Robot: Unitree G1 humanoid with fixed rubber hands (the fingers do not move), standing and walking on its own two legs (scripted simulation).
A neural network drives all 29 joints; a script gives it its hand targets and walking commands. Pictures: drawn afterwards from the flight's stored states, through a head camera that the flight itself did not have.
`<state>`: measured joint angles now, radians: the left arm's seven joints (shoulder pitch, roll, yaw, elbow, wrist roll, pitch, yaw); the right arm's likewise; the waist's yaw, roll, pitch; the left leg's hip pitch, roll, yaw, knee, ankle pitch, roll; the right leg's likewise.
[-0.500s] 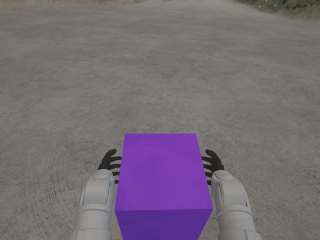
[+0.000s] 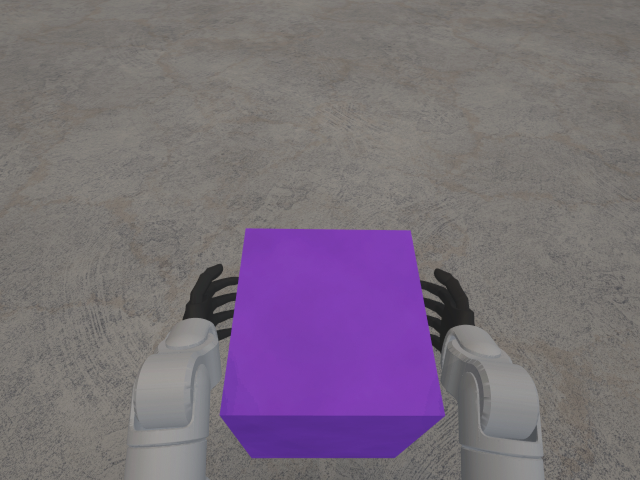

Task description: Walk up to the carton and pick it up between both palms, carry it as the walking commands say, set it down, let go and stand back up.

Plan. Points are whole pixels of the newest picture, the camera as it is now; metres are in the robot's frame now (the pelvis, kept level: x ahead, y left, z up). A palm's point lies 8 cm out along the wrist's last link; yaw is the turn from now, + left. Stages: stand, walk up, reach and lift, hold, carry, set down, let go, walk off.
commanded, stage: carry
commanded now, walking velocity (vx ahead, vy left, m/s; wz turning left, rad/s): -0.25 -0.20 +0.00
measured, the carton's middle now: (325, 351) +0.30 -0.01 +0.00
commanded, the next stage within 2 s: none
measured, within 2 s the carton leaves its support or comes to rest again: neither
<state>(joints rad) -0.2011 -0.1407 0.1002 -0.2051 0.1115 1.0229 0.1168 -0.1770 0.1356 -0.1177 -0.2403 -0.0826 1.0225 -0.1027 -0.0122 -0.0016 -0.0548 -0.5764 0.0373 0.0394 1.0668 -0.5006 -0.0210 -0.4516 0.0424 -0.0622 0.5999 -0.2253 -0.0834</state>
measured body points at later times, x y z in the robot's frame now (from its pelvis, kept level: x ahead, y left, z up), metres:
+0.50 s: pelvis -0.13 -0.12 +0.00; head -0.12 -0.13 +0.45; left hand +0.16 +0.03 +0.08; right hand +0.16 -0.27 +0.07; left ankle -0.05 +0.08 -0.71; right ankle -0.13 -0.25 -0.73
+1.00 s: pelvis -0.27 -0.23 +0.01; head -0.30 -0.22 +0.46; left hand -0.01 -0.06 +0.08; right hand +0.01 -0.35 +0.09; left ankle -0.27 -0.12 -0.72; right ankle -0.24 -0.35 -0.71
